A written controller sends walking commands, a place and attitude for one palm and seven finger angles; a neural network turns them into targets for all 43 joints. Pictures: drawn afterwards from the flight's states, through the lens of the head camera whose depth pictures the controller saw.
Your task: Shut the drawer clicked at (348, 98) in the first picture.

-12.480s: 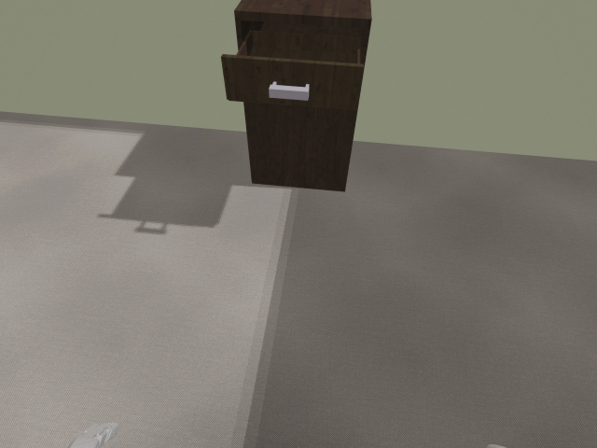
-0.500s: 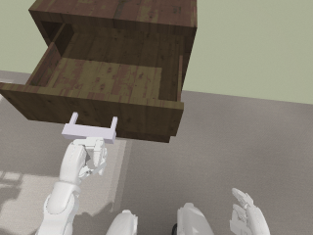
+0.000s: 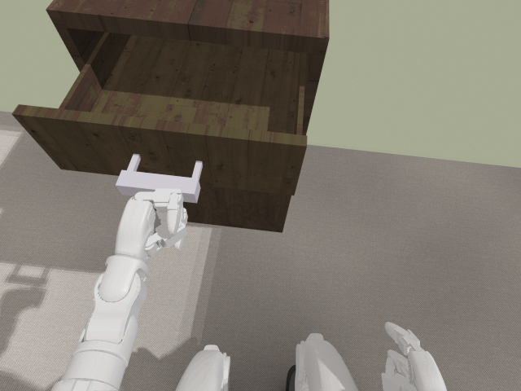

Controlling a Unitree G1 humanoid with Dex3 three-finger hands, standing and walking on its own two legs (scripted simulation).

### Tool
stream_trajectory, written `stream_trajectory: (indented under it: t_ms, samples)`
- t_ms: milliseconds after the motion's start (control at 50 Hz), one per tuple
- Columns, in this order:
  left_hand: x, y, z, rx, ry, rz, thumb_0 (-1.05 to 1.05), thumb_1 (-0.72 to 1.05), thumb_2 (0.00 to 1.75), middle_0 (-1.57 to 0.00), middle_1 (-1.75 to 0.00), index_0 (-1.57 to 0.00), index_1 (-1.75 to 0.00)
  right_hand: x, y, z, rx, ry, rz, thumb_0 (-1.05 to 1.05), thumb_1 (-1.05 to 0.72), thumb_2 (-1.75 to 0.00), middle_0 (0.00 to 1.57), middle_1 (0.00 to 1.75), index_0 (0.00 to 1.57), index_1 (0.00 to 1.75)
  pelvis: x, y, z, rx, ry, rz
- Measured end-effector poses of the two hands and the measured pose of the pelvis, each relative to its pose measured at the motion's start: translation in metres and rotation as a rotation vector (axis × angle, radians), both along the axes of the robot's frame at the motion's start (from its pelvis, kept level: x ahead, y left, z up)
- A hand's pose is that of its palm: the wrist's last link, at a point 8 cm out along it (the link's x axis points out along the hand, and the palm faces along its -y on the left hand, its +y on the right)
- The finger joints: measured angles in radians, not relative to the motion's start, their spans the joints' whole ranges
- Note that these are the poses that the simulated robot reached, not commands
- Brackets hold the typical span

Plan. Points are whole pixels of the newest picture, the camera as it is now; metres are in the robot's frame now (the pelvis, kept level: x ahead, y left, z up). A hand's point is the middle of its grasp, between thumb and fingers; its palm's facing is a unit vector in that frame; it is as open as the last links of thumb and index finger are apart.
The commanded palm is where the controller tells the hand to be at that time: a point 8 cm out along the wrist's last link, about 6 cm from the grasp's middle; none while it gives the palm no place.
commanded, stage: push the drawer shut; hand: left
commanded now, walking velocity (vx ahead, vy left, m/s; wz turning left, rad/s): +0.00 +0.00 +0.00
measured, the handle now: (163, 174) +0.44 +0.16 +0.03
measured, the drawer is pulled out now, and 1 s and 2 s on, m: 0.20 0.07 0.00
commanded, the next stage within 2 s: pull the fist back off the drawer in 1.90 s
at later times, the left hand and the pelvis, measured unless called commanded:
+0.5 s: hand (189, 190) +0.41 +0.12 +0.03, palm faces -0.12 -0.99 -0.06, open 3.3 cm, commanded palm +0.40 +0.18 +0.04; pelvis +0.00 +0.00 +0.00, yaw -1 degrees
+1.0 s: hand (200, 151) +0.48 +0.11 +0.03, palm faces -0.11 -0.99 -0.05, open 3.4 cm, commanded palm +0.47 +0.16 +0.04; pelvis -0.01 +0.00 -0.01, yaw -2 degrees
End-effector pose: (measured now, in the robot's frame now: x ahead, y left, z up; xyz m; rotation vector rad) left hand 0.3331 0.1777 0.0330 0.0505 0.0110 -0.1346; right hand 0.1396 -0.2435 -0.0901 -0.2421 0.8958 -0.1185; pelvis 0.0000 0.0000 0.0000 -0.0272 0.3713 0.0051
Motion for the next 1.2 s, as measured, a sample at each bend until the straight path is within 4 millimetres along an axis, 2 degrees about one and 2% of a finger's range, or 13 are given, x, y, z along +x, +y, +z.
stream_trajectory:
  t_ms: [340,480,740,1200]
  samples:
    - [0.046,-0.003,0.002,0.003,0.004,0.011,0.06,0.85,0.90,-1.40,-1.60,-1.40,-1.60,-0.041,-0.017,-0.006,-0.012,0.116,-0.078,0.01,-0.90,-0.90,0.20,0.30,0.20,0.30,-0.001,-0.004,0.003,0.008,0.015,-0.015]
    - [0.060,-0.003,0.001,0.007,-0.004,0.010,0.06,0.83,0.89,-1.40,-1.60,-1.40,-1.60,-0.056,-0.018,-0.008,-0.015,0.157,-0.095,0.01,-0.90,-0.90,0.20,0.30,0.20,0.30,-0.002,-0.005,0.003,0.011,0.017,-0.019]
    - [0.098,-0.005,0.001,0.003,-0.003,0.016,0.06,0.81,0.89,-1.40,-1.60,-1.40,-1.60,-0.082,-0.019,-0.016,-0.023,0.232,-0.122,0.01,-0.90,-0.90,0.20,0.30,0.20,0.30,-0.008,-0.002,-0.001,0.009,0.044,-0.022]
    - [0.163,-0.017,0.002,0.001,0.003,0.029,0.06,0.85,0.90,-1.40,-1.60,-1.40,-1.60,-0.144,-0.015,-0.021,-0.024,0.439,-0.191,0.01,-0.90,-0.90,0.20,0.30,0.20,0.30,-0.007,0.000,-0.008,0.001,0.100,-0.036]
